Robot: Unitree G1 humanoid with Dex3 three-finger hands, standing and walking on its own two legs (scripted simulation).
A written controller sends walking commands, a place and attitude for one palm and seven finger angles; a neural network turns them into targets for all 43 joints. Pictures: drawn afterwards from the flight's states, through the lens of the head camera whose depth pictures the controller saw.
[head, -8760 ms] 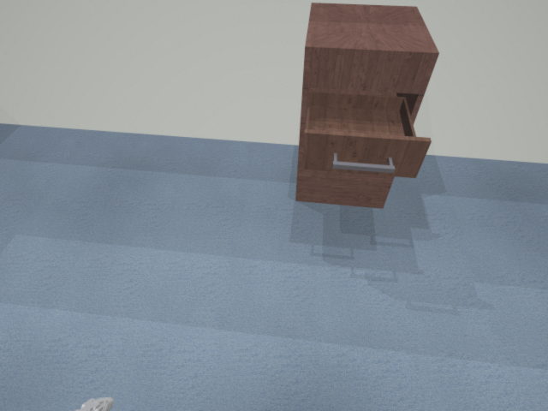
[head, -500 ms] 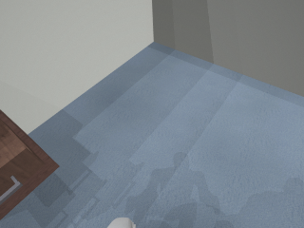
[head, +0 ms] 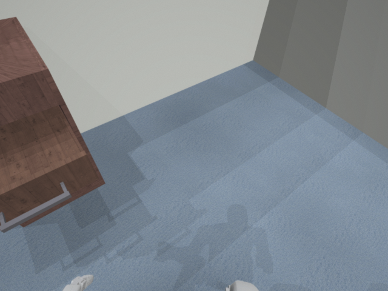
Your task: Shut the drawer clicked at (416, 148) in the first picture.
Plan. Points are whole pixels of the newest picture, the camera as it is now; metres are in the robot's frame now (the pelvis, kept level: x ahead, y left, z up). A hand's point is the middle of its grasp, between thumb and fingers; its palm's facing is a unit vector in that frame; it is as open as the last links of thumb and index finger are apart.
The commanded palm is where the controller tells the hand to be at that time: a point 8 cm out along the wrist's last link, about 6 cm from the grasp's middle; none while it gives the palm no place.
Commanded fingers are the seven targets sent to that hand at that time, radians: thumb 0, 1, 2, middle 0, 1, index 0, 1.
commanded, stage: turn to face it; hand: left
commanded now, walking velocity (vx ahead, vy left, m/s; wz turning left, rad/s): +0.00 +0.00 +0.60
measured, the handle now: (35, 205) +0.36 +0.50 -0.23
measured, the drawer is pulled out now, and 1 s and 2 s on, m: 0.28 0.28 0.28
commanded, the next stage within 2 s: take the last steps up to it in 1.00 s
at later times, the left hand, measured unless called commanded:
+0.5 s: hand out of the picture +0.00 +0.15 -0.15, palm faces +0.33 -0.90 -0.27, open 7.4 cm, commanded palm none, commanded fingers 0.00 0.90 0.90 -0.20 -0.30 -0.20 -0.30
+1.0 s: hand out of the picture -0.10 +0.21 -0.17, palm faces +0.57 -0.79 -0.24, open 7.4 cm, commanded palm none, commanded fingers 0.00 0.90 0.90 -0.20 -0.30 -0.20 -0.30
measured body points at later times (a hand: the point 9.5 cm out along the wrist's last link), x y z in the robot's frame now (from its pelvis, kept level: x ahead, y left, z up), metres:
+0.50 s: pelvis -0.01 -0.06 +0.00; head +0.02 -0.08 +0.45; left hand -0.01 +0.20 -0.12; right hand +0.11 -0.30 -0.16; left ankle -0.08 +0.10 -0.66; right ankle +0.02 -0.15 -0.74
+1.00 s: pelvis -0.04 +0.00 +0.00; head -0.04 +0.02 +0.45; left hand -0.13 +0.25 -0.15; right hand +0.17 -0.15 -0.13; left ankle -0.07 +0.07 -0.74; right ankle +0.04 -0.14 -0.67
